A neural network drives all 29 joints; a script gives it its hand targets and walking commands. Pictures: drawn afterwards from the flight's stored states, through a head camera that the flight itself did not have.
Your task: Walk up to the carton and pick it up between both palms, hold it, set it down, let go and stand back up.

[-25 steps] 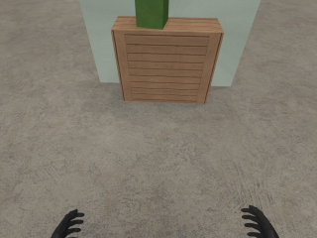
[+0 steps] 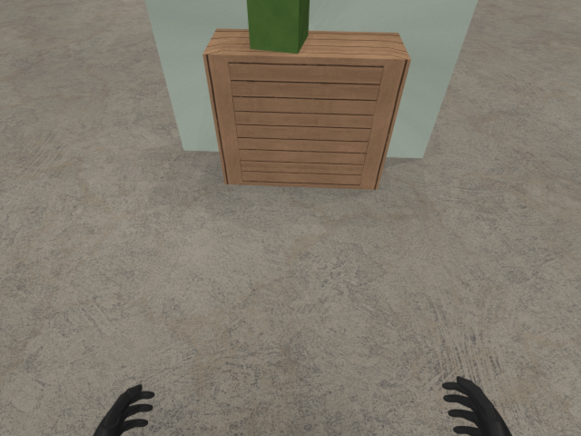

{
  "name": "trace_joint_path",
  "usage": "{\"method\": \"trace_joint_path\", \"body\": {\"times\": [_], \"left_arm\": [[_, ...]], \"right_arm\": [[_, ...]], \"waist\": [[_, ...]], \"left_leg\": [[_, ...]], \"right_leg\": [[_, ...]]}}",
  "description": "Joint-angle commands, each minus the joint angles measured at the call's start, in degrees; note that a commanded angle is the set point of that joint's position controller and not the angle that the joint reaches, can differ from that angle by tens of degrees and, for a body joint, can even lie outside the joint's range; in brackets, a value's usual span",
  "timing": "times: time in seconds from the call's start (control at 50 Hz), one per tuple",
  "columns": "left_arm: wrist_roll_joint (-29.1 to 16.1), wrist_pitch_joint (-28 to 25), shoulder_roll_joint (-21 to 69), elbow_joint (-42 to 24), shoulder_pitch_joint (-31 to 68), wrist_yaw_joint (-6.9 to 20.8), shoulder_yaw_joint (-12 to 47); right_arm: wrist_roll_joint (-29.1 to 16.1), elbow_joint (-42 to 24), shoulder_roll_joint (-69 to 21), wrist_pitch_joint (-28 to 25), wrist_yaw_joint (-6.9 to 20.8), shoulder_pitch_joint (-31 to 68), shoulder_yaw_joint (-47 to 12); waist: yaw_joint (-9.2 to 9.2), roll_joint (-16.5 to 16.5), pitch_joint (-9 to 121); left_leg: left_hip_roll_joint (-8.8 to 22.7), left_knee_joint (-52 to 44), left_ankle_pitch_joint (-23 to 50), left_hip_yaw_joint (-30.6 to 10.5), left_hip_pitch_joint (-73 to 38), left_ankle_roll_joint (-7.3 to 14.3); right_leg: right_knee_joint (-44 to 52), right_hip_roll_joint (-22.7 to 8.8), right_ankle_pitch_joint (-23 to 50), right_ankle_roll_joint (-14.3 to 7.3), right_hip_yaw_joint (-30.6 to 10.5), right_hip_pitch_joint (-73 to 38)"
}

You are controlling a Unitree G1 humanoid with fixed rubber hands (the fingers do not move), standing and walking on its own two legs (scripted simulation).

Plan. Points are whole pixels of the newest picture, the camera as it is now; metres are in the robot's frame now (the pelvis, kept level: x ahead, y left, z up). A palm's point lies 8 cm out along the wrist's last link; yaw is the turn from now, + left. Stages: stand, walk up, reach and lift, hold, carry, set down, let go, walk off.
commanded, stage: stand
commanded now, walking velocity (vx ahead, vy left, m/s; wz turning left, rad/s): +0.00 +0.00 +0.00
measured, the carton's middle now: (279, 8) +1.61 +0.06 +0.04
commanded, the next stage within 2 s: walk up in 0.50 s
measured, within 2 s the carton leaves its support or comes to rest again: neither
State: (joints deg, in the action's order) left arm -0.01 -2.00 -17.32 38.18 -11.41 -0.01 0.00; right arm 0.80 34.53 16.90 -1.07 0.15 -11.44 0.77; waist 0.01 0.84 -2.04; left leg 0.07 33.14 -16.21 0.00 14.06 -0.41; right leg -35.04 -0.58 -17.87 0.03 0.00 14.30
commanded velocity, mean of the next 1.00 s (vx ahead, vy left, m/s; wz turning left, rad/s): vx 0.00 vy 0.00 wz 0.00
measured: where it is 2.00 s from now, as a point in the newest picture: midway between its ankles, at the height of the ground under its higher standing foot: (261, 358)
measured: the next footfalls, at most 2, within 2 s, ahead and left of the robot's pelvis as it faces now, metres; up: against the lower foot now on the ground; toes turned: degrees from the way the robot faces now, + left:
left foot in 1.02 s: +0.21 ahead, +0.20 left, +0.00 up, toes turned +3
right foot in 1.68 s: +0.51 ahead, -0.02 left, +0.00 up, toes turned +5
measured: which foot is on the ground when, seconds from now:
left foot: down 0.00-0.70, up 0.72-1.00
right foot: down 0.00-1.00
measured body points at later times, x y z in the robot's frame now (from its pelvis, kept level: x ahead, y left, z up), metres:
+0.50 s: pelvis +0.00 +0.00 +0.00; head +0.00 +0.00 +0.45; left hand +0.15 +0.27 -0.09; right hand +0.17 -0.26 -0.08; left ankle +0.02 +0.13 -0.73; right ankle +0.01 -0.11 -0.73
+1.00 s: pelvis +0.06 +0.07 -0.01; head +0.05 +0.09 +0.44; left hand +0.12 +0.39 -0.11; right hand +0.23 -0.22 -0.06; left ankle +0.16 +0.19 -0.71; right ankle +0.01 -0.11 -0.73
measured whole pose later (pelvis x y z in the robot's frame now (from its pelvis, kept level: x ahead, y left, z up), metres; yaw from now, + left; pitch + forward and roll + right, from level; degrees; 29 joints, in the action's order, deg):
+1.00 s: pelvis +0.06 +0.07 -0.01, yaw +1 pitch -3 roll -3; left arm 0.0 -3.8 -23.2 38.8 -22.4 0.2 -1.8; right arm 1.7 35.1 21.4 -1.2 5.0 -12.9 4.9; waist -2.7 -0.5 -1.1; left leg 3.7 45.2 -20.4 -0.1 27.8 0.5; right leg -32.4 -3.3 -23.5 -2.1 0.0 7.1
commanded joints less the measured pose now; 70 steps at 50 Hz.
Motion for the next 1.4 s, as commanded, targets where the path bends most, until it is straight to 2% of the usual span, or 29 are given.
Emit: {"method": "trace_joint_path", "body": {"times": [0.0, 0.66, 0.68, 0.7, 0.72, 0.74, 0.76, 0.78, 0.84, 0.92, 0.94, 0.96, 0.98, 1.0, 1.02, 1.04, 1.06, 1.08, 1.1, 1.12, 1.14, 1.18, 1.28, 1.32, 1.38], "left_arm": [[-0.4, -1.2, -14.4, -2.4, 3.9, 0.0, -4.2], [-0.4, -1.2, -14.4, -1.7, 3.6, 0.0, -4.2], [1.7, -1.9, -17.7, -2.2, -7.7, 1.0, -6.9], [2.3, -1.9, -21.1, -0.4, -12.5, 1.0, -8.4], [2.6, -1.9, -22.7, -0.3, -14.4, 0.4, -9.1], [2.9, -2.4, -22.3, -1.0, -13.6, -0.1, -9.1], [2.9, -3.0, -21.9, -2.1, -12.0, -0.4, -9.0], [3.1, -3.4, -21.6, -2.6, -10.5, -0.6, -8.8], [3.3, -4.1, -21.4, -4.5, -8.2, -0.6, -8.5], [3.0, -3.7, -23.3, -6.6, -5.1, -0.3, -8.7], [3.0, -3.6, -23.5, -7.1, -3.4, -0.1, -8.7], [2.9, -3.3, -23.6, -7.5, -0.7, 0.2, -8.5], [2.9, -2.8, -21.7, -7.2, -0.6, 0.5, -8.0], [2.9, -2.5, -16.9, -6.9, -3.4, 0.6, -6.6], [1.9, -2.6, -9.8, -9.0, -1.7, 0.7, -4.7], [0.8, -2.2, -11.8, -11.1, -2.9, 0.4, -5.5], [1.1, -1.2, -16.0, -10.9, -4.6, 0.3, -6.4], [1.3, -0.5, -17.9, -8.4, -8.8, 0.6, -7.2], [1.5, -0.3, -18.3, -6.7, -11.3, 0.9, -7.5], [1.7, -0.2, -18.5, -5.2, -12.9, 1.2, -7.5], [1.7, -0.1, -18.1, -4.2, -14.1, 1.5, -7.4], [1.5, 0.4, -17.0, -4.0, -13.5, 2.2, -7.1], [1.6, 1.5, -15.9, -5.3, -9.1, 3.2, -6.7], [1.6, 1.7, -15.6, -5.6, -7.6, 3.3, -6.5], [1.7, 1.6, -15.2, -6.3, -5.1, 3.4, -6.4]], "right_arm": [[-0.9, 0.9, 13.9, -1.7, 0.1, 2.7, 4.0], [-1.0, 1.5, 14.0, -1.7, 0.0, 2.7, 3.9], [1.2, -1.7, 16.0, -2.0, 1.5, 0.2, 6.6], [1.8, -4.1, 14.5, -1.8, 2.3, 3.9, 6.5], [2.2, -7.0, 14.6, -1.8, 2.5, 7.4, 6.6], [2.3, -8.2, 14.9, -2.1, 2.9, 7.7, 6.9], [1.8, -7.7, 15.7, -2.3, 3.3, 4.7, 7.5], [1.7, -7.5, 15.8, -2.4, 3.6, 3.1, 7.7], [1.5, -7.9, 15.2, -1.8, 5.0, 2.7, 7.8], [0.7, -8.5, 15.6, -1.1, 6.1, 2.3, 8.0], [0.6, -7.5, 15.6, -1.2, 5.9, -0.9, 8.2], [0.5, -5.7, 15.6, -1.3, 5.4, -6.6, 8.5], [0.7, -2.8, 16.3, -1.5, 4.7, -13.1, 9.1], [1.1, -0.1, 19.4, -2.0, 3.6, -20.5, 10.2], [2.3, -0.1, 24.4, -2.7, 2.1, -25.3, 11.0], [2.2, -3.3, 26.0, -2.9, 1.0, -19.2, 10.8], [0.9, -4.8, 25.5, -2.8, 0.4, -13.2, 10.7], [1.0, -5.3, 23.4, -2.8, -0.1, -8.7, 9.8], [1.1, -5.2, 21.1, -2.8, -0.2, -8.2, 8.9], [1.0, -5.3, 19.8, -2.9, -0.2, -7.6, 8.3], [1.1, -5.2, 19.0, -3.3, -0.2, -8.1, 8.0], [1.1, -5.7, 17.8, -3.7, 0.1, -9.1, 7.5], [0.6, -6.1, 18.5, -3.7, -0.3, -14.7, 7.3], [0.4, -5.8, 18.6, -3.6, -0.5, -16.6, 7.2], [0.6, -5.5, 18.5, -3.7, -0.7, -18.8, 7.1]], "waist": [[-0.04, 1.4, 2.2], [-0.18, 1.3, 1.8], [-2.83, 0.8, 7.7], [-5.73, 7.2, 0.9], [-8.29, 10.2, -5.0], [-7.63, 5.2, -7.3], [-5.68, 1.6, -6.5], [-4.58, 1.6, -4.6], [-3.15, 6.7, -2.1], [-1.32, 8.2, -4.9], [0.56, 8.2, -4.8], [3.92, 7.6, -3.9], [6.51, 4.4, -1.7], [9.16, -6.1, 2.8], [11.60, -20.7, 2.9], [7.87, -14.8, -1.4], [4.04, -9.4, -4.8], [0.78, -6.5, -4.8], [-0.47, -5.4, -3.6], [-1.26, -6.2, -2.1], [-1.22, -7.8, -1.0], [-0.78, -9.4, -0.4], [1.56, -8.0, -4.6], [2.40, -7.7, -6.2], [3.45, -7.4, -7.6]], "left_leg": [[6.8, -8.2, 6.3, -6.1, -3.2, 2.4], [6.9, -8.8, 6.6, -6.1, -3.2, 2.3], [3.5, 0.4, -18.3, -3.6, 4.7, 5.1], [-0.1, 11.2, -21.8, 0.1, 22.1, 3.8], [0.8, 20.6, -19.3, -0.2, 34.4, 3.2], [2.9, 23.0, -15.8, -5.1, 37.9, 2.9], [4.3, 23.7, -12.5, -5.6, 36.1, 2.2], [5.3, 24.6, -11.0, -5.3, 33.5, 1.6], [6.6, 22.4, -7.1, -3.6, 28.1, 0.7], [7.0, 13.5, -3.5, -1.3, 15.0, 1.3], [6.3, 11.5, -2.8, 0.1, 8.5, 1.6], [5.2, 6.8, 0.4, 2.3, -1.8, 1.8], [3.1, 4.6, 0.3, 2.8, -12.4, 1.5], [3.3, 1.3, -6.5, -3.2, -22.9, 2.0], [14.4, -10.8, -26.4, -25.0, -22.1, 3.9], [20.2, -28.4, -43.8, -46.0, -12.0, 6.4], [21.8, -30.4, -49.0, -44.9, -3.8, 6.1], [19.9, -25.9, -41.5, -37.1, -3.8, 5.0], [16.5, -23.4, -33.3, -29.6, -3.0, 3.7], [13.6, -22.6, -28.4, -23.5, -1.7, 2.6], [12.2, -22.4, -25.2, -19.9, -1.5, 2.2], [10.9, -22.3, -23.2, -15.1, -2.9, 2.9], [11.3, -24.9, -23.7, -13.0, -6.9, 3.5], [11.6, -25.2, -21.1, -12.2, -8.6, 3.5], [11.7, -24.8, -14.8, -10.3, -12.1, 4.6]], "right_leg": [[12.3, -7.2, 7.4, -1.9, -6.7, -1.3], [12.5, -7.1, 7.9, -1.8, -6.5, -1.9], [13.9, -7.9, -21.1, -6.7, -12.8, -9.2], [21.5, -14.4, -36.4, -11.3, -24.8, -15.3], [27.0, -21.1, -39.3, -15.5, -34.8, -18.0], [27.4, -22.3, -37.0, -17.2, -36.8, -17.4], [26.7, -21.3, -34.0, -16.6, -34.0, -15.7], [26.1, -20.2, -31.6, -15.8, -30.6, -13.7], [25.1, -17.5, -28.8, -15.1, -22.8, -8.7], [23.5, -16.2, -28.2, -13.0, -15.4, 3.9], [21.3, -15.6, -28.0, -12.2, -13.0, 7.9], [16.7, -13.8, -27.9, -10.7, -8.6, 13.5], [7.1, -10.3, -27.0, -9.0, -4.4, 18.7], [-13.0, -5.2, -21.7, -6.6, 0.2, 24.2], [-34.1, 1.9, -22.5, -3.7, -0.6, 32.0], [-40.3, 5.7, -17.4, -3.5, -9.9, 35.6], [-42.7, 3.1, -12.5, -3.5, -12.0, 32.3], [-41.5, 0.6, -7.7, -2.6, -9.9, 30.2], [-37.9, -1.2, -4.0, -1.9, -8.6, 27.2], [-34.7, -1.9, -1.4, -1.3, -7.3, 23.6], [-33.3, -1.5, 1.0, -1.2, -6.4, 22.0], [-30.7, -0.6, 3.3, -0.5, -6.5, 22.1], [-25.3, -0.1, 7.9, 0.8, -6.0, 28.1], [-23.1, -0.1, 9.4, 1.0, -5.9, 29.7], [-19.6, -0.4, 10.4, 1.2, -4.9, 31.3]]}}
